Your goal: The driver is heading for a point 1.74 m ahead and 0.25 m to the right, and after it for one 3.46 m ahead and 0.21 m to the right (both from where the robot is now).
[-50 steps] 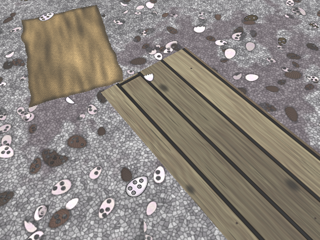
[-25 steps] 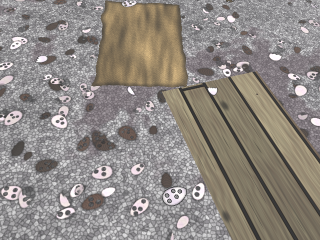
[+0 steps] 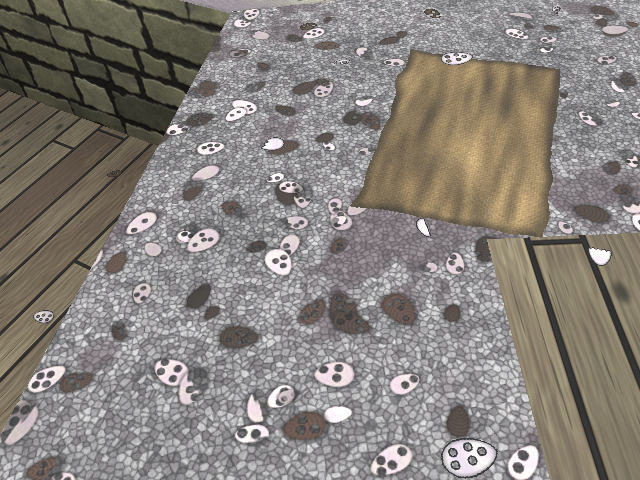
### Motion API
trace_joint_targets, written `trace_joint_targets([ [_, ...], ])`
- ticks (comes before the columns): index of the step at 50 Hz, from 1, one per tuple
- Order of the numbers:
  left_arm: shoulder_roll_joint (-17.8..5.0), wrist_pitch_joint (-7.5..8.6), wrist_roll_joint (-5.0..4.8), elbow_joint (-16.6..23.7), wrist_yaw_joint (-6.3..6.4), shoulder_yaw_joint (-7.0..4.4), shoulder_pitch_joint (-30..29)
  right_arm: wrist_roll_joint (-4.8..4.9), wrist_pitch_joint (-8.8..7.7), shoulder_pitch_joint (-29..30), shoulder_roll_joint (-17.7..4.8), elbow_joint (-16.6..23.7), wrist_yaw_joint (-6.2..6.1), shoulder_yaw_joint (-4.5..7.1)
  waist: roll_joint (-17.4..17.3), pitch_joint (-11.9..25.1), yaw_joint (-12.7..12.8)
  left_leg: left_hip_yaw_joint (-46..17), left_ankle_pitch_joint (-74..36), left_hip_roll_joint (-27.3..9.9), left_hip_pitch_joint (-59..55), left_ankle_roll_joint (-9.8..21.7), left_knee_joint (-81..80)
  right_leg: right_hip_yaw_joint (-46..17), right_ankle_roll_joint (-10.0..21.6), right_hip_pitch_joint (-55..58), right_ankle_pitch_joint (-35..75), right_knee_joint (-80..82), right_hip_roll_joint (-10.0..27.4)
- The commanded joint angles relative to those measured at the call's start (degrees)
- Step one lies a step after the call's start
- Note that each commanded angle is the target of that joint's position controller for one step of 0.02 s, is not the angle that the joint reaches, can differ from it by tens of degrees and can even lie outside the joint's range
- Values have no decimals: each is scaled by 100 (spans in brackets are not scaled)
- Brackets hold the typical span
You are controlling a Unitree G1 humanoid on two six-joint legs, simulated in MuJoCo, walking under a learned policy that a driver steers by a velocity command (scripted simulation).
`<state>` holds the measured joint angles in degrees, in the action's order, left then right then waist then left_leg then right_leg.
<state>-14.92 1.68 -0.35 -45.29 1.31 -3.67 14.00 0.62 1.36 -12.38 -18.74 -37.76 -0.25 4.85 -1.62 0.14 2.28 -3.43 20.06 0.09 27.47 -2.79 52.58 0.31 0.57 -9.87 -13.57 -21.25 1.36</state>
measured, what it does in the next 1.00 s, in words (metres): walks ahead: left foot, then right foot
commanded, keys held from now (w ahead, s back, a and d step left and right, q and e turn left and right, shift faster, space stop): w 1.00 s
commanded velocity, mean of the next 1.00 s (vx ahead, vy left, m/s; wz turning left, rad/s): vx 0.45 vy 0.00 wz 0.06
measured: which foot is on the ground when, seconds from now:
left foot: up 0.00-0.12, down 0.14-0.62, up 0.64-1.00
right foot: down 0.00-0.14, up 0.16-0.60, down 0.62-1.00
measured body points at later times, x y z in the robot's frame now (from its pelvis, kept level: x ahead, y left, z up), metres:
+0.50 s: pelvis +0.17 +0.04 -0.01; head +0.21 +0.05 +0.44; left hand +0.38 +0.28 -0.10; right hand +0.18 -0.24 -0.12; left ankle +0.04 +0.14 -0.75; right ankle +0.37 -0.10 -0.70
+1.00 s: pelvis +0.46 +0.01 +0.00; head +0.49 +0.00 +0.45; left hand +0.48 +0.29 -0.12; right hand +0.66 -0.24 -0.09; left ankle +0.64 +0.19 -0.69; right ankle +0.40 -0.08 -0.75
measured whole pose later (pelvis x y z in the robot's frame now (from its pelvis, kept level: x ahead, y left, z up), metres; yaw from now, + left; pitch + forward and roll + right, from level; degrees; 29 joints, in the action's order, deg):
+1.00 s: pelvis +0.46 +0.01 +0.00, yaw +1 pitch +1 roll -2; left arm -16.0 4.8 -0.7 -49.0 -1.0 -2.5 19.4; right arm 0.5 -4.0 -7.1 -16.1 -40.0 0.4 2.3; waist -2.6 -1.5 4.5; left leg -2.5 -3.3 -7.2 38.3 -1.1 38.2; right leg 2.3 3.3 -1.5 -12.2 -12.4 -4.4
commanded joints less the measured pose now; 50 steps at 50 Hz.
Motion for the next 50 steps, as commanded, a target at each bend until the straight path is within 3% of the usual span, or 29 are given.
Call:
trace_joint_targets([
  [1,-1173,130,-53,290,-38,-268,-77,1,-281,739,-137,624,58,-65,1126,-128,180,407,28,-109,102,82,-1133,-1162,1058,232,-659,1115,1181],
  [3,-1288,140,-101,223,-112,-290,71,48,-342,656,-232,593,90,-49,1127,-204,156,551,12,-42,-447,197,-1701,-1119,1105,-32,-639,1048,1239],
  [5,-1283,115,-180,182,-177,-267,20,76,-382,237,-250,430,105,-25,985,-198,-143,699,-656,77,-1382,380,-2581,-1030,1033,-447,-653,791,1223],
  [6,-1137,120,-167,149,-202,-209,57,84,-377,-135,-313,281,85,19,868,-76,-330,702,-745,148,-2085,469,-2795,-938,916,-763,-533,504,1131],
  [7,-854,157,-106,145,-227,-104,-19,106,-367,-682,-440,154,35,85,728,177,-622,363,-724,-71,-2963,599,-2829,-664,670,-1220,-401,-114,925],
  [8,-345,220,49,332,-279,75,-267,26,-366,-1455,-857,67,-36,175,-441,628,-912,-1248,-567,-1299,-3939,966,-3222,9,222,-2101,-876,-2133,343],
  [9,-433,348,-58,639,-233,38,-337,-42,-395,-1636,-1451,60,17,313,-1584,585,-858,-3342,702,-2299,-4066,1860,-3903,115,51,-3572,-1869,-3541,-170],
  [10,-969,406,-164,603,-220,-100,-432,-27,-482,-1436,-957,86,66,180,-958,186,-855,-3357,1274,-2252,-3730,2013,-4044,-295,113,-3987,-1811,-4360,203],
  [11,-1044,426,-222,565,-262,-133,-419,-39,-543,-1182,-639,113,86,66,-858,-156,-697,-2782,1340,-1959,-3497,1839,-4099,-360,221,-4154,-1216,-4483,396],
  [13,-918,427,-79,464,-289,-127,-430,-38,-575,-756,-443,153,115,-10,-528,-443,-492,-1946,214,-1559,-3005,1620,-4300,-333,189,-3990,-408,-4148,597],
  [17,-601,359,-11,481,-342,-33,-587,-45,-600,-710,-468,91,54,-3,-320,-372,-372,-849,-1772,-1210,-2614,1531,-4519,-134,-111,-3560,646,-3309,565],
  [22,-378,375,-50,774,-411,114,-1497,11,-591,-1080,-668,-204,-16,55,-330,-549,-635,-227,-1899,-1078,-2224,1387,-4619,68,-176,-2742,1803,-1540,242],
  [27,-606,420,-67,953,-525,67,-1741,87,-527,-1240,-784,-476,-43,114,-340,-594,-491,-252,-2590,-1479,-2993,1222,-4230,-36,193,-2521,1437,-878,121],
  [29,-835,410,-38,851,-483,-45,-1211,54,-459,-1177,-907,-502,-68,145,-509,-98,-161,-124,-4522,-1398,-3234,1080,-3389,242,410,-1615,998,-862,-197],
  [30,-1048,386,-37,621,-422,-173,-381,29,-407,-1149,-849,-508,-90,107,-468,460,276,95,-5281,-1144,-3025,929,-2336,407,590,-458,1015,-800,-367],
  [31,-1347,355,-10,421,-353,-265,627,-64,-394,-1236,-651,-424,-119,4,-177,1272,666,200,-4149,-911,-1898,736,-758,-347,897,1386,1129,-1120,348],
  [32,-1885,340,62,298,-358,-382,1121,-28,-495,-2081,150,-307,-42,-224,1515,2275,249,184,-307,183,454,293,1670,-3380,1919,3515,-534,-627,1908],
  [33,-1342,349,-22,296,-370,-234,1119,67,-628,-1728,-269,-412,-20,-160,1412,2407,486,-649,1248,277,1042,367,2296,-4535,1823,3435,-1308,348,1981],
  [34,-1133,342,-38,314,-336,-154,664,236,-685,-1051,-634,-212,19,-44,1116,1302,422,-480,923,-63,1573,418,2508,-3615,1525,2639,-1313,470,1840],
  [35,-1025,331,-20,376,-314,-116,253,208,-724,-685,-630,-111,5,-75,597,733,248,-262,385,-379,1455,464,2219,-2905,1377,1717,-772,565,1650],
  [36,-877,330,34,399,-321,-74,-34,76,-723,-473,-577,-106,-21,-60,319,306,73,-160,24,-576,1254,460,1859,-2356,1299,910,-162,715,1406],
  [37,-793,365,121,421,-324,-48,-190,48,-671,-633,-517,-127,-22,-45,571,246,-166,-216,-250,-755,860,452,1651,-2048,1307,392,245,864,1273],
  [39,-716,439,84,376,-333,-44,-289,42,-543,-883,-322,-253,-27,-74,666,211,-348,-166,-403,-839,504,365,1399,-1616,1401,-78,581,1165,1104],
  [41,-806,495,37,265,-314,-68,-246,-10,-470,-672,-239,-195,-52,-96,577,-25,-380,-90,-663,-895,688,246,994,-1259,1455,-327,860,1393,1073],
  [44,-925,476,19,137,-245,-94,-27,-62,-512,-49,-167,-24,-47,-132,422,-228,-211,-36,-1631,-928,1058,130,-25,-867,1374,-142,1215,1507,956],
  [47,-1039,418,-30,38,-202,-104,224,-31,-606,579,-16,102,31,-197,377,-329,46,175,-2491,-728,836,147,-1234,-485,1178,9,1361,1488,792],
  [50,-1145,338,-74,-138,-193,-120,614,29,-660,1112,-7,262,134,-217,373,-436,282,267,-2654,-578,812,186,-1855,-504,1161,450,1289,1357,967],
])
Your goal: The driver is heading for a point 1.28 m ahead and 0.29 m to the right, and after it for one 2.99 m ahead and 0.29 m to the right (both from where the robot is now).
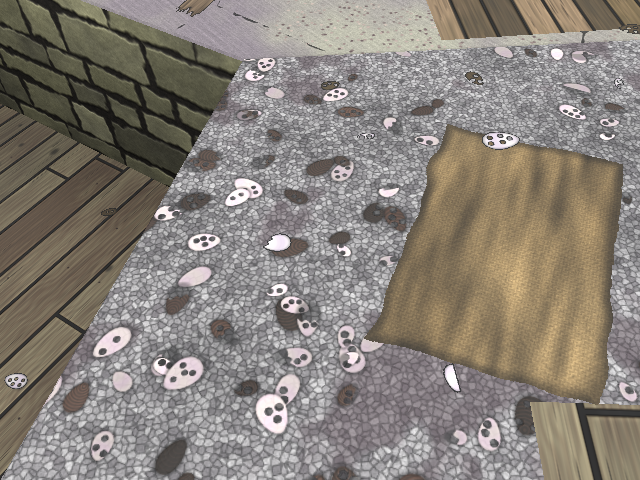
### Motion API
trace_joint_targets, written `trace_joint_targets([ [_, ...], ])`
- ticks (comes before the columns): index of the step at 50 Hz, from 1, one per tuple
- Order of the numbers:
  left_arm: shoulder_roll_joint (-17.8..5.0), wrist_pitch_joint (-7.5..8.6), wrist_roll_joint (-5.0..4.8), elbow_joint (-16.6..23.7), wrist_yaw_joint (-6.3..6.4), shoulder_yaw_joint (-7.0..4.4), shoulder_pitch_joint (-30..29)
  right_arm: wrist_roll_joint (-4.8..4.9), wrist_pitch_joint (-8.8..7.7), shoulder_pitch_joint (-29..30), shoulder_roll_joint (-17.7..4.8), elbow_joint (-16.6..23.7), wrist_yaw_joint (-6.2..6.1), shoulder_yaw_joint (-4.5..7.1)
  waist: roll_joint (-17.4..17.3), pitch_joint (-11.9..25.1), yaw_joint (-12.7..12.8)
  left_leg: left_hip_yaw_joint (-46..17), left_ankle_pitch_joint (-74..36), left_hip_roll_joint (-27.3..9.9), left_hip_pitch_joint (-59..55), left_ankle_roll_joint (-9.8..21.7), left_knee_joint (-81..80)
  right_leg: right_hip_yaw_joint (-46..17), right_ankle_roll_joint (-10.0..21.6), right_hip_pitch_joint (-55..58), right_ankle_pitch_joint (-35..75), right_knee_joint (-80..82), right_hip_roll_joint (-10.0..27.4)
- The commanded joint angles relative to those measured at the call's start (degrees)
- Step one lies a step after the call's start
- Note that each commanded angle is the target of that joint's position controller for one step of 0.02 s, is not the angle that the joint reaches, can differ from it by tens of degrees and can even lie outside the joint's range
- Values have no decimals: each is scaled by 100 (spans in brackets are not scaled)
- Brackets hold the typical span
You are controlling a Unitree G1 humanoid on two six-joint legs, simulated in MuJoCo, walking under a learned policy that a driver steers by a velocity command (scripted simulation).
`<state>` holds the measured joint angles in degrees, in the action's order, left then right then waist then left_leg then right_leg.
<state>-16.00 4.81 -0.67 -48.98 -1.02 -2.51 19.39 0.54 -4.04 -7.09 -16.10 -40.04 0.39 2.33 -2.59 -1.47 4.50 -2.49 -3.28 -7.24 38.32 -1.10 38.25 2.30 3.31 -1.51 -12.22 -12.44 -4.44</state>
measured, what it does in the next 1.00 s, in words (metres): walks ahead, turning right: left foot, then right foot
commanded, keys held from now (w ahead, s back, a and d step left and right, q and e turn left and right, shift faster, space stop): w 0.30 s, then w+e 0.70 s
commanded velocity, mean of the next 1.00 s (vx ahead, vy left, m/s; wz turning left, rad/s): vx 0.50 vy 0.00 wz -0.28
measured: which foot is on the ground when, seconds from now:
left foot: up 0.00-0.14, down 0.16-0.70, up 0.72-1.00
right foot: down 0.00-0.16, up 0.18-0.68, down 0.70-1.00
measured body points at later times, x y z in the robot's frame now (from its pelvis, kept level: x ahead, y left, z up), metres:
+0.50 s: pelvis +0.28 +0.05 +0.00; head +0.31 +0.06 +0.45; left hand +0.47 +0.30 -0.11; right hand +0.31 -0.23 -0.12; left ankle +0.24 +0.15 -0.75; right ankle +0.44 -0.13 -0.68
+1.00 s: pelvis +0.56 -0.04 +0.00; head +0.59 -0.07 +0.45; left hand +0.72 +0.21 -0.10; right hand +0.67 -0.35 -0.09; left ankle +0.77 +0.10 -0.68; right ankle +0.52 -0.10 -0.75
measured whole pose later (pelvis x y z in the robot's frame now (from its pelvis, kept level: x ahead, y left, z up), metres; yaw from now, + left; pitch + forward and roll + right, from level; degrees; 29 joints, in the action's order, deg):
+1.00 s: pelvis +0.56 -0.04 +0.00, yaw -20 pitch +2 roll +1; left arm -16.1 2.5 -1.0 -42.1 0.1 -3.7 18.9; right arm -0.8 -5.5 -4.9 -17.3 -40.1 -0.1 2.7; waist -2.0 -2.2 3.2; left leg -5.5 4.4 -5.4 38.1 -3.9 43.5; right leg -6.4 5.0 -9.7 -11.3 -19.5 -6.3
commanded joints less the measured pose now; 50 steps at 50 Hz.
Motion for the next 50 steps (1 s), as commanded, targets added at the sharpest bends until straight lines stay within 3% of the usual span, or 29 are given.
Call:
trace_joint_targets([
  [1,-1049,-15,-49,178,45,-241,162,49,-135,713,-295,548,107,39,481,-309,93,162,-230,188,-199,62,-568,-738,873,-161,1204,387,1639],
  [5,-1167,-162,-70,62,102,-294,186,38,-166,622,-503,625,206,109,644,-153,-148,199,636,380,-495,362,-940,-843,678,586,2221,-242,1927],
  [6,-1210,-191,-68,74,115,-302,72,24,-169,223,-623,529,195,175,698,102,-410,356,754,553,-1105,479,-1054,-732,592,603,3133,-733,1828],
  [7,-1109,-221,-44,90,124,-260,7,7,-163,-598,-853,282,153,307,606,646,-832,502,631,697,-2292,656,-1161,-495,442,356,3752,-1733,1539],
  [8,-820,-208,78,230,140,-128,29,-46,-138,-1624,-1237,86,89,430,161,1532,-1220,-355,409,-121,-4060,998,-873,-270,233,-696,2628,-3370,1233],
  [9,-140,-81,68,349,86,76,771,-84,-114,-1916,-1747,-22,96,538,-1384,2226,-838,-3135,1605,-1442,-6064,1947,-1363,-186,-171,-3109,-979,-5449,140],
  [10,-644,40,-39,255,45,-17,461,-15,-107,-1972,-1119,15,102,385,-1039,2309,-1092,-3912,2304,-1496,-6134,1936,-1948,-943,-143,-3851,-2037,-6150,250],
  [11,-980,115,-185,434,10,-115,-66,-21,-110,-1561,-916,54,88,298,-689,1414,-1070,-3064,2182,-1323,-5476,1688,-2051,-897,-74,-4244,-1661,-6301,549],
  [12,-920,146,-171,527,20,-93,-418,-41,-100,-1206,-825,100,79,264,-219,944,-926,-2398,1622,-1096,-4717,1563,-2138,-717,-69,-4154,-1170,-6077,832],
  [13,-863,137,-69,563,29,-106,-592,-66,-102,-934,-698,101,96,225,-10,542,-768,-1928,1035,-886,-4033,1516,-2311,-651,-114,-4002,-850,-5691,1003],
  [14,-801,84,-24,539,28,-125,-481,-119,-130,-785,-594,119,99,185,-95,449,-568,-1642,720,-755,-3583,1485,-2502,-692,-144,-3655,-591,-5479,1156],
  [16,-594,-42,-36,441,29,-84,-233,-78,-194,-688,-606,56,108,205,-207,388,-393,-1210,322,-683,-3170,1566,-2784,-651,-276,-3324,-470,-5167,1221],
  [19,-472,-170,-33,533,57,-57,-600,-101,-265,-756,-734,-129,59,259,-58,84,-427,-520,64,-628,-2979,1506,-3099,-690,-418,-3639,178,-4507,1248],
  [24,-339,-123,-40,754,-38,-29,-1359,-104,-246,-883,-870,-330,-23,284,-42,-135,-713,450,101,-433,-3108,1167,-3275,-522,-366,-3470,1747,-2904,1022],
  [29,-316,-119,-43,1132,-180,-19,-2016,-10,-99,-1223,-966,-621,-64,338,26,-349,-933,749,-173,-775,-4119,1031,-2984,-342,-138,-3796,1489,-2212,913],
  [32,-464,-134,-29,1294,-270,-101,-1910,32,45,-1098,-1135,-630,-132,400,-151,-155,-721,961,-2101,-878,-4570,845,-2194,44,126,-3439,592,-2127,625],
  [33,-595,-153,-23,1258,-272,-180,-1563,33,98,-1041,-1212,-602,-171,424,-259,128,-511,1069,-3120,-837,-4592,759,-1597,239,243,-2908,318,-2163,407],
  [34,-807,-166,-38,1079,-250,-325,-782,30,164,-950,-1215,-561,-214,418,-206,561,-66,1259,-3624,-658,-4340,607,-541,373,414,-1869,443,-1931,143],
  [35,-1207,-199,-60,846,-164,-526,216,-20,162,-1004,-1099,-471,-263,356,105,1112,368,1316,-2742,-429,-3231,383,948,-227,695,-156,636,-1838,333],
  [36,-1900,-217,-94,825,-83,-678,520,-209,10,-1557,-350,-168,-164,99,1605,1730,-40,1168,1757,571,-536,-36,3180,-3193,1755,2129,62,-1647,1870],
  [37,-1566,-168,-88,952,-92,-556,630,-98,-233,-1266,-502,-165,-71,70,1298,2478,158,-112,3740,1033,406,-15,4042,-5090,2147,2745,-613,-672,2381],
  [38,-1228,-130,-34,932,-90,-456,446,142,-373,-655,-880,-4,8,177,951,1722,296,-357,3292,669,921,122,4125,-4220,1778,2280,-447,-522,2196],
  [39,-1083,-107,-40,971,-76,-416,123,143,-449,-423,-843,79,6,149,578,1140,116,-278,2774,418,854,201,3695,-3465,1558,1443,-15,-512,1952],
  [40,-919,-114,-45,1050,-65,-363,-256,2,-458,-350,-832,52,-38,171,278,721,-125,-229,2472,225,546,164,3171,-2906,1402,583,560,-443,1726],
  [41,-785,-119,14,1151,-43,-308,-499,-88,-404,-423,-864,49,-68,213,345,525,-341,-237,2234,95,122,111,2865,-2582,1362,-61,1060,-285,1572],
  [42,-786,-124,52,1220,-25,-308,-616,-109,-335,-507,-840,71,-63,223,539,469,-475,-239,2164,75,-171,27,2696,-2492,1417,-467,1380,-170,1490],
  [45,-905,-99,6,1208,67,-354,-560,-152,-188,-467,-621,120,-79,184,513,337,-549,-60,1753,134,-348,-230,1908,-1948,1387,-1089,1898,-20,1251],
  [48,-1019,-128,-44,1114,157,-393,-310,-154,-182,203,-426,310,-74,108,582,200,-309,-27,581,338,-495,-335,553,-1634,1117,-1307,1616,-59,963],
  [50,-1026,-169,-59,1058,190,-396,-142,-101,-217,610,-369,403,-29,78,691,167,-130,-3,-23,540,-804,-335,-221,-1640,969,-1379,1183,-124,876],
])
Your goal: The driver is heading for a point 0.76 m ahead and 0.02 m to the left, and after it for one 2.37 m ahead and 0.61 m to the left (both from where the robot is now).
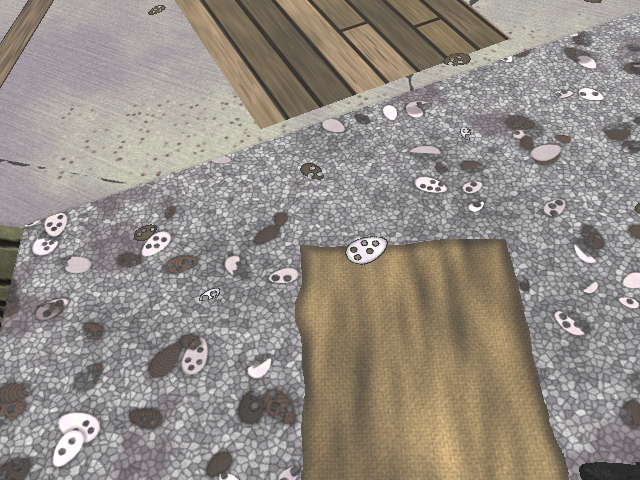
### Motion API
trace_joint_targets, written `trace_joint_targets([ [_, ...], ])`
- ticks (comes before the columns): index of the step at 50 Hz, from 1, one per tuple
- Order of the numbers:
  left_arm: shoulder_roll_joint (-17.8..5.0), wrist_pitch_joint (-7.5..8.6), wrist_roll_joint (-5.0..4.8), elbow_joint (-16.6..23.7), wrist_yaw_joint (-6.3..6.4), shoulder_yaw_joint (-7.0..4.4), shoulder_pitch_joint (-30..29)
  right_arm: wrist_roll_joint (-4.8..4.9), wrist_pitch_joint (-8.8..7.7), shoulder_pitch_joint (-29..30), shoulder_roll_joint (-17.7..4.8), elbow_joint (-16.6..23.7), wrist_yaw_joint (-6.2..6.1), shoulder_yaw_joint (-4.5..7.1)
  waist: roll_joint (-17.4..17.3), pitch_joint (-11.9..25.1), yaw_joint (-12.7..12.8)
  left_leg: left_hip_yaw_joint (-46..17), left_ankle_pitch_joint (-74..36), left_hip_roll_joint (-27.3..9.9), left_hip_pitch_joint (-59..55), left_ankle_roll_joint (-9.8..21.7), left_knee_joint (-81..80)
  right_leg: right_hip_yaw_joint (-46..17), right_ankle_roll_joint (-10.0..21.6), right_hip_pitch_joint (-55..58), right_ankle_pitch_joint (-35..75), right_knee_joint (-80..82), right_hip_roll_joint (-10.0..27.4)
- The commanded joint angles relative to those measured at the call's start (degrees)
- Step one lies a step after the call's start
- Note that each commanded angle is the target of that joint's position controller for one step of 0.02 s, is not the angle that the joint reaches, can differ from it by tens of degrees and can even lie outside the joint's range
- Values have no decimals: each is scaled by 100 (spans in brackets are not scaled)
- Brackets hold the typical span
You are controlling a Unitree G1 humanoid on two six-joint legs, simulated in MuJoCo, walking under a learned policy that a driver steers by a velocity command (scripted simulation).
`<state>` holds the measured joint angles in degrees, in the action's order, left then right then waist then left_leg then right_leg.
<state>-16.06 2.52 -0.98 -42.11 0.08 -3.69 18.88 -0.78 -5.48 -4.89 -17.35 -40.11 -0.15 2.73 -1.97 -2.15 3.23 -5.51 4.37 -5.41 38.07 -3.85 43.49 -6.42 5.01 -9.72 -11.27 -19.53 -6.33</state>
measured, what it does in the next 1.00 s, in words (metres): walks ahead: left foot, then right foot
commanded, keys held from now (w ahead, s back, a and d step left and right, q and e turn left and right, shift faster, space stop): w+e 0.04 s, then w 0.76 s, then w+q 0.16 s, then q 0.04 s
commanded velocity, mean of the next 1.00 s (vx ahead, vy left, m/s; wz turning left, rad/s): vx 0.50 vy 0.00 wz -0.12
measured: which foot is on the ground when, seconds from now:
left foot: up 0.00-0.16, down 0.18-0.70, up 0.72-1.00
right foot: down 0.00-0.20, up 0.22-0.66, down 0.68-1.00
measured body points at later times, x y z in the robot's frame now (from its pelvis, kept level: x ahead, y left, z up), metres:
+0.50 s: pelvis +0.28 +0.04 +0.00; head +0.31 +0.04 +0.45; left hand +0.50 +0.26 -0.09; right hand +0.26 -0.24 -0.12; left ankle +0.25 +0.15 -0.75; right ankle +0.40 -0.14 -0.69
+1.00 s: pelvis +0.54 -0.06 +0.00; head +0.56 -0.06 +0.45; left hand +0.61 +0.22 -0.12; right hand +0.68 -0.33 -0.11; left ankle +0.72 +0.11 -0.68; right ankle +0.49 -0.14 -0.75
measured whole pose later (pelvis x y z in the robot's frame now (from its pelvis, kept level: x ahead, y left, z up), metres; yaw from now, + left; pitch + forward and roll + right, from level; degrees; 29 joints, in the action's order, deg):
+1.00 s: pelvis +0.54 -0.06 +0.00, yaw -4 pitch +1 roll -2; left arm -15.4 5.2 0.8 -47.1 -0.7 -3.2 19.1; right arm 0.9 -3.2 -9.8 -17.3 -45.0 0.7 3.1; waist -2.9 -0.8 2.9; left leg -4.3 0.3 -5.8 40.1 -0.6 47.3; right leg 5.2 3.2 -2.8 -11.2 -12.9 -3.6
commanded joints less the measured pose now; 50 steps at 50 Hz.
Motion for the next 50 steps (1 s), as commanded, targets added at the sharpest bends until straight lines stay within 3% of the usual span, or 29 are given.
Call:
trace_joint_targets([
  [1,-1035,45,-37,329,89,-283,16,67,-92,556,-272,458,50,43,657,218,67,295,-942,434,-890,-51,-960,-880,767,-532,927,557,1106],
  [4,-933,9,-54,205,108,-257,242,113,-162,688,-436,508,138,93,723,220,109,130,-907,445,-953,92,-1428,-1267,688,16,636,193,1359],
  [7,-900,-25,-1,133,111,-255,232,93,-228,371,-572,445,175,166,906,207,-91,219,-292,442,-1289,400,-1623,-1538,562,447,1116,-267,1582],
  [8,-818,-33,10,149,97,-224,171,61,-249,-53,-658,327,147,232,886,383,-326,367,-236,532,-1898,564,-1851,-1444,458,452,1701,-692,1389],
  [9,-600,-23,53,203,69,-134,145,-16,-276,-709,-854,231,115,308,700,983,-639,35,-288,120,-3046,863,-1709,-1176,290,170,1809,-1713,1094],
  [10,-307,22,32,281,68,-28,687,-103,-266,-1467,-1332,131,94,433,-361,1878,-668,-1714,63,-1008,-5119,1622,-1659,-560,-101,-1390,562,-3579,400],
  [11,-307,77,-68,248,75,21,1051,54,-186,-1944,-1280,-163,163,473,-1708,2145,-667,-3813,1545,-1755,-5835,2192,-2443,-265,-342,-2793,-2114,-5002,49],
  [12,-811,103,-121,253,65,-82,601,179,-168,-1733,-828,-100,171,336,-917,1365,-790,-3703,2518,-1637,-5334,1985,-2690,-533,-322,-3394,-1949,-5481,366],
  [13,-897,106,-102,372,57,-102,-6,137,-117,-1418,-631,-42,151,269,-413,755,-806,-2873,2356,-1410,-4656,1771,-2739,-329,-314,-3487,-1495,-5535,603],
  [14,-828,126,-19,482,44,-88,-372,73,-81,-1163,-540,-38,148,220,-141,303,-699,-2274,1741,-1162,-3951,1705,-2893,-140,-312,-3427,-1158,-5223,790],
  [15,-765,136,49,508,28,-107,-476,33,-80,-1000,-421,-45,139,171,-159,156,-556,-1876,1189,-969,-3540,1649,-3011,-84,-315,-3231,-878,-4831,1005],
  [16,-660,133,46,490,5,-96,-400,5,-83,-932,-376,-54,136,144,-285,136,-441,-1580,791,-805,-3263,1602,-3132,-13,-334,-2950,-735,-4592,1107],
  [18,-452,109,38,457,-17,-48,-318,67,-105,-970,-416,-130,135,151,-414,199,-368,-1147,175,-690,-3060,1666,-3302,165,-407,-2747,-635,-4145,1169],
  [23,-194,169,80,678,-62,82,-1170,152,-47,-1191,-771,-333,77,237,-223,105,-592,-324,-561,-549,-2992,1618,-3531,421,-547,-2579,692,-2326,1174],
  [27,-232,215,7,833,-141,83,-1810,214,33,-1615,-857,-569,68,242,-230,-6,-826,-127,-532,-604,-3178,1496,-3434,548,-539,-2224,1353,-1447,976],
  [30,-342,245,-11,960,-210,48,-2044,240,121,-1742,-926,-703,47,264,-280,-95,-776,-222,-722,-850,-3645,1384,-3191,528,-350,-2205,968,-1095,914],
  [32,-506,265,10,884,-219,-31,-1678,247,185,-1644,-1024,-735,16,290,-319,101,-469,-128,-1655,-855,-3802,1246,-2683,673,-170,-1552,702,-841,761],
  [33,-691,261,43,688,-189,-141,-1046,249,207,-1604,-970,-734,3,265,-232,494,-132,104,-2439,-629,-3677,1118,-1922,812,-19,-606,731,-683,622],
  [34,-989,247,78,465,-134,-269,-116,174,202,-1576,-771,-660,-11,174,-55,1166,278,345,-2127,-353,-2996,917,-686,453,231,849,834,-855,1000],
  [35,-1558,199,189,382,-85,-391,578,80,115,-1975,-240,-457,-4,-3,1131,2022,288,745,15,419,-867,496,1513,-1804,980,2986,302,-766,2445],
  [36,-1345,167,79,301,-107,-331,757,131,2,-2049,-283,-507,18,-23,1777,2415,307,124,2860,754,122,439,2565,-3518,1396,3271,-518,39,2899],
  [37,-1021,167,37,313,-117,-208,409,269,-64,-1681,-763,-425,66,113,1274,1564,284,-53,2644,386,685,495,2995,-2948,1171,2665,-979,177,2722],
  [38,-854,166,40,360,-117,-148,64,296,-91,-1277,-780,-335,85,113,956,976,172,110,2138,121,701,547,2853,-2171,985,1903,-760,278,2462],
  [39,-735,173,88,367,-139,-107,-271,219,-84,-1081,-707,-309,72,116,638,572,2,203,1725,-48,534,525,2514,-1690,900,1168,-349,484,2226],
  [40,-563,208,136,388,-162,-51,-494,139,-25,-1081,-661,-339,52,146,602,370,-180,162,1404,-205,223,512,2223,-1319,804,656,128,685,2013],
  [41,-577,238,155,374,-163,-62,-628,162,43,-1273,-538,-390,66,125,820,371,-344,144,1226,-264,-88,453,2125,-1095,851,322,406,852,2006],
  [43,-584,346,130,260,-162,-87,-654,178,170,-1347,-376,-454,55,98,743,288,-438,136,933,-289,-201,348,1929,-562,889,27,920,1098,1950],
  [46,-695,406,185,41,-97,-133,-472,176,223,-884,-321,-321,35,102,499,86,-338,-49,82,-225,165,277,1206,43,801,102,1355,1258,1919],
  [50,-775,379,179,-109,-13,-123,-467,134,154,-259,-154,-129,141,43,425,-120,-147,271,-1128,33,-290,350,-278,950,500,50,2173,1239,1675],
])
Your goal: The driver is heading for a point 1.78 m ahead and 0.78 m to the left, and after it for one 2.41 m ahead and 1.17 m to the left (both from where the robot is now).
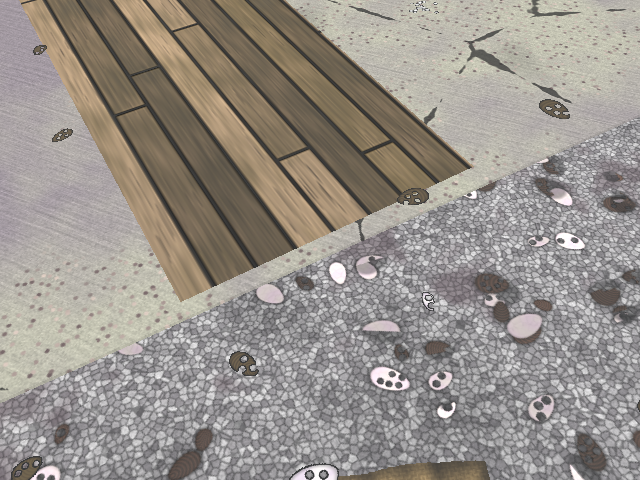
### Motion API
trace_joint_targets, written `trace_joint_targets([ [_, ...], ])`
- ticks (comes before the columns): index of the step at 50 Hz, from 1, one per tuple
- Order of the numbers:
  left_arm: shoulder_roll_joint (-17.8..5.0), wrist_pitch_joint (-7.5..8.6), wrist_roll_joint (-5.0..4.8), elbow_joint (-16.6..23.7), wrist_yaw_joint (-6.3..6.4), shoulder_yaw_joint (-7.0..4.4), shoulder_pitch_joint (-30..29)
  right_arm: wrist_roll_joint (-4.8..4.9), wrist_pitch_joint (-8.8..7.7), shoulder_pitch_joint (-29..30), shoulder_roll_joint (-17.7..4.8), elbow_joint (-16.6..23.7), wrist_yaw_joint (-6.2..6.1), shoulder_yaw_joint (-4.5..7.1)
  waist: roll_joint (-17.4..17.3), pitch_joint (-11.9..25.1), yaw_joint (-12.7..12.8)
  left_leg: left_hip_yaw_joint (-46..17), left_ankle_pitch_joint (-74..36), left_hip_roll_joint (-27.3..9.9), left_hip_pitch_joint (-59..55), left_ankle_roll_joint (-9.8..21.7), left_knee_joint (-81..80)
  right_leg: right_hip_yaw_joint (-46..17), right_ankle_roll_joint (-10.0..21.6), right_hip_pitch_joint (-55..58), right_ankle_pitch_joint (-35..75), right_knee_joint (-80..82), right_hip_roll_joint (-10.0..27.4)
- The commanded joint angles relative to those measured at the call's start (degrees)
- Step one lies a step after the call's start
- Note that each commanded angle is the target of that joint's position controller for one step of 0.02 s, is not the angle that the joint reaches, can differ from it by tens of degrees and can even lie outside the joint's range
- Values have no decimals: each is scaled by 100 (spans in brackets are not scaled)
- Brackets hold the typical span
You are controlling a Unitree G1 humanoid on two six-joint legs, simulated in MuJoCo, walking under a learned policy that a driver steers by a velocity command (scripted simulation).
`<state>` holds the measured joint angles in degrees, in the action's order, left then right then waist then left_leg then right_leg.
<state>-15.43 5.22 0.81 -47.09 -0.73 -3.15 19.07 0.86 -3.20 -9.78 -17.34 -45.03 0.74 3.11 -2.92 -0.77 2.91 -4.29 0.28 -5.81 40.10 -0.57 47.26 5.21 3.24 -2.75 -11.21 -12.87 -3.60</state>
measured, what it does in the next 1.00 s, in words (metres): walks ahead, turning left: left foot, then right foot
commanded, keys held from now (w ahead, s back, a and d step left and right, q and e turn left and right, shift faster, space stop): q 0.90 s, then no key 0.10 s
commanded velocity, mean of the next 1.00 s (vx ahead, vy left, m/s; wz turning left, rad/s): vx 0.10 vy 0.00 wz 0.52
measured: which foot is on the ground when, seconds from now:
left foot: up 0.00-0.16, down 0.18-0.64, up 0.66-1.00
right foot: down 0.00-0.20, up 0.22-0.62, down 0.64-1.00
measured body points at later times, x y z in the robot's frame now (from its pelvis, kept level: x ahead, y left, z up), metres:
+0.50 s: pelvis +0.17 +0.03 -0.01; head +0.22 +0.05 +0.43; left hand +0.25 +0.34 -0.12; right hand +0.39 -0.21 -0.10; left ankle +0.23 +0.13 -0.75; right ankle +0.28 -0.13 -0.70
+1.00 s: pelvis +0.21 +0.00 -0.01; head +0.24 +0.02 +0.44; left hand +0.17 +0.31 -0.11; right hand +0.50 -0.14 -0.10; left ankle +0.13 +0.11 -0.72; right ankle +0.29 -0.11 -0.75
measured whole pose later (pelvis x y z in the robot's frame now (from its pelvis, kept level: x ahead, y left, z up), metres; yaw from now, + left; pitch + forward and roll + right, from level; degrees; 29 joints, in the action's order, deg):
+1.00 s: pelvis +0.21 +0.00 -0.01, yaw +34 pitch +1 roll +1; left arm -16.0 -1.0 -0.3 -41.1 1.5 -3.8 8.9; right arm 1.0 4.3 -9.7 -17.0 -35.0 0.1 4.6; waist -0.1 -3.0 1.6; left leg -0.2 21.9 -0.9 21.5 -3.8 42.7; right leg 5.3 -1.0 -14.7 -13.6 -27.3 4.8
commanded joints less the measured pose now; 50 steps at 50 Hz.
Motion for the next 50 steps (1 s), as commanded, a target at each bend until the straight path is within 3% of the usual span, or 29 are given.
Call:
trace_joint_targets([
  [1,-868,85,-7,323,99,-178,-392,-57,-90,439,-90,458,89,-22,502,-277,-27,283,-894,134,-634,36,-897,-81,640,-599,2524,487,1418],
  [4,-1003,-68,-78,179,178,-214,-239,-51,-87,677,-167,706,222,9,591,-170,28,439,-685,272,-631,135,-1301,72,523,44,3243,-32,1590],
  [6,-1113,-204,-143,179,252,-258,-319,-76,-71,553,-325,816,309,80,714,-13,-108,580,-4,432,-730,288,-1425,79,406,456,4042,-620,1704],
  [8,-1164,-338,-175,257,347,-287,-473,-97,-70,-268,-616,686,334,244,718,443,-537,790,271,777,-1661,499,-1698,188,194,477,4764,-1897,1578],
  [9,-1078,-358,-155,305,368,-251,-423,-109,-76,-852,-901,569,254,378,412,781,-825,601,-721,805,-2637,701,-2176,345,-78,40,4134,-3097,1235],
  [10,-668,-301,118,466,333,-107,36,-133,-21,-1116,-1475,626,117,486,-804,1484,-611,-1067,-3474,-515,-4442,1312,-1620,387,-443,-1589,623,-5046,670],
  [11,-401,-206,120,569,204,44,519,-170,-10,-899,-1588,859,99,447,-1340,2507,-306,-3528,-3951,-1767,-5855,2640,-1923,-526,-702,-3241,-3043,-6795,-305],
  [12,-970,-168,-36,475,114,-88,149,-134,65,-786,-1165,1006,103,378,-305,2688,-686,-2999,-2937,-1431,-5539,2394,-2165,-1289,-601,-3368,-2632,-6992,135],
  [13,-977,-192,-169,653,114,-98,-375,-92,101,-432,-934,1068,80,313,-88,1933,-635,-2328,-2169,-1124,-4843,2093,-2298,-1165,-529,-3617,-2166,-6739,317],
  [14,-884,-255,-119,623,187,-98,-540,-18,155,-187,-772,1061,48,268,402,1249,-468,-1882,-1531,-826,-3962,1794,-2524,-1063,-560,-3633,-1847,-6242,523],
  [15,-932,-343,-53,659,260,-131,-609,-13,196,-29,-718,1096,6,252,278,917,-345,-1748,-1081,-693,-3224,1689,-2705,-1068,-587,-3390,-1599,-5794,636],
  [16,-902,-422,-41,678,274,-142,-555,-82,234,60,-748,1136,-10,260,46,762,-199,-1666,-792,-509,-2666,1630,-2870,-1030,-606,-3008,-1463,-5502,627],
  [18,-730,-463,-9,641,311,-113,-385,-161,261,165,-851,1193,-46,314,-187,763,-95,-1463,-951,-318,-2205,1615,-2936,-919,-695,-2658,-1305,-4905,499],
  [20,-667,-470,6,652,349,-95,-459,-124,283,109,-939,1196,-120,357,-212,934,-135,-1474,-979,-285,-2232,1597,-2857,-961,-788,-2612,-1090,-4429,437],
  [22,-655,-495,-7,685,351,-92,-616,-69,353,147,-968,1230,-197,377,-247,1031,-193,-1555,-186,-188,-2193,1460,-2847,-1034,-835,-2523,-731,-4050,402],
  [25,-643,-488,-43,786,318,-97,-900,-63,457,194,-950,1271,-249,381,-449,863,-293,-1806,1074,-39,-2044,1291,-2908,-1088,-835,-2373,-509,-3462,311],
  [28,-678,-387,-78,853,257,-120,-1007,-61,517,102,-923,1277,-242,387,-636,791,-380,-2180,1108,-56,-2270,1227,-2749,-1113,-750,-2151,-653,-2773,217],
  [31,-750,-283,-100,756,187,-200,-627,28,581,151,-812,1305,-252,353,-627,755,-126,-2301,841,188,-2244,927,-2269,-1004,-504,-1215,72,-1110,274],
  [32,-1114,-290,-10,770,209,-297,-483,20,586,-63,-571,1307,-252,283,-28,864,-197,-1903,1786,541,-1756,611,-1551,-1694,-172,-565,218,-719,1200],
  [33,-1634,-384,151,775,236,-418,-690,43,546,-238,-405,1468,-226,258,1787,574,-538,-606,3204,1531,-556,241,-423,-3064,685,-345,1183,-474,2354],
  [34,-1331,-380,244,901,231,-372,-789,-70,462,-185,-909,1422,-211,399,1794,586,-335,-467,3504,1244,-363,-28,1008,-3570,1207,-639,1530,-385,2809],
  [35,-1033,-377,196,1019,263,-285,-1035,-20,473,-251,-1130,1290,-196,504,1283,535,-403,-506,3140,1091,-434,-110,1629,-3024,1086,-754,1554,-504,2538],
  [36,-866,-390,98,1059,280,-244,-1267,2,545,-380,-1043,1140,-221,513,1016,420,-491,-397,2826,1033,-443,-216,1916,-2425,811,-795,1483,-611,2140],
  [37,-762,-400,2,1085,301,-211,-1351,-21,618,-446,-920,1081,-246,491,993,352,-462,-337,2542,994,-333,-318,2223,-2072,680,-712,1451,-664,1941],
  [38,-722,-424,-26,1085,322,-181,-1346,-5,669,-452,-749,1081,-237,446,1010,280,-433,-249,2403,960,-318,-396,2388,-1785,673,-727,1597,-657,1831],
  [41,-794,-516,25,1023,365,-217,-1067,70,674,12,-516,1322,-210,352,1246,226,-160,134,2113,781,-214,-539,1660,-1311,773,-317,1667,-589,1717],
  [44,-1009,-568,6,978,359,-313,-937,38,653,239,-408,1488,-139,284,1373,432,-9,288,2257,531,-625,-556,760,-1162,879,-20,1878,-662,1942],
  [48,-1195,-572,-100,912,239,-383,-982,4,666,176,-429,1514,-63,271,1449,531,-16,604,2344,582,-1606,-351,-374,-1026,933,-278,2191,-777,2071],
  [50,-1213,-566,-204,857,199,-377,-1083,-1,672,-55,-409,1415,-35,284,1387,519,-182,683,1828,657,-2094,-138,-1361,-986,833,-335,2189,-1020,2049],
])
Velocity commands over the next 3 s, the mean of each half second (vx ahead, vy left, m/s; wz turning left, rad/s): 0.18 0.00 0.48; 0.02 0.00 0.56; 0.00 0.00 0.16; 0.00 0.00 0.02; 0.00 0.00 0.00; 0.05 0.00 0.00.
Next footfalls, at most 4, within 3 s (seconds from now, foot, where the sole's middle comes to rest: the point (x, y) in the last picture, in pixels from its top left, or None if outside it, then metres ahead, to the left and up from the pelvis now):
0.18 left None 0.27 0.13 -0.78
0.64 right None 0.32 -0.09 -0.78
1.06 left None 0.17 0.13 -0.78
1.38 right None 0.30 -0.07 -0.78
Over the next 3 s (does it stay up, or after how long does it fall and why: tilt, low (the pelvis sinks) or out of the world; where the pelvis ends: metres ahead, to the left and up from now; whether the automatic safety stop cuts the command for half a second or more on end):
stays up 0.22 0.01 -0.01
